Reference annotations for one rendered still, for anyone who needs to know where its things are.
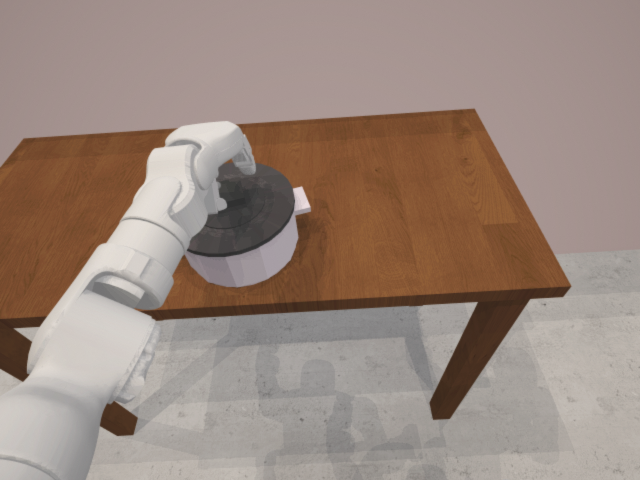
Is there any lid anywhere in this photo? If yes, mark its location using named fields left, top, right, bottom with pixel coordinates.
left=187, top=162, right=295, bottom=257

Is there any robot left upper arm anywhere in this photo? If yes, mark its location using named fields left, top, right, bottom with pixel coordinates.
left=0, top=289, right=162, bottom=480

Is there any pot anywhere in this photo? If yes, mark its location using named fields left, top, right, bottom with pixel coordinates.
left=185, top=187, right=311, bottom=287

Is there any knob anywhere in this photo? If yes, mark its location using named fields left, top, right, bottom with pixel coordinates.
left=218, top=177, right=246, bottom=208

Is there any table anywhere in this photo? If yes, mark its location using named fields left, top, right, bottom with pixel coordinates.
left=0, top=109, right=571, bottom=436

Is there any left robot forearm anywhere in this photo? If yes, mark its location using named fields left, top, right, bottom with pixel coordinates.
left=27, top=136, right=218, bottom=374

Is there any robot left hand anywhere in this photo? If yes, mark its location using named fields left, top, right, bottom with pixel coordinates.
left=165, top=121, right=256, bottom=215

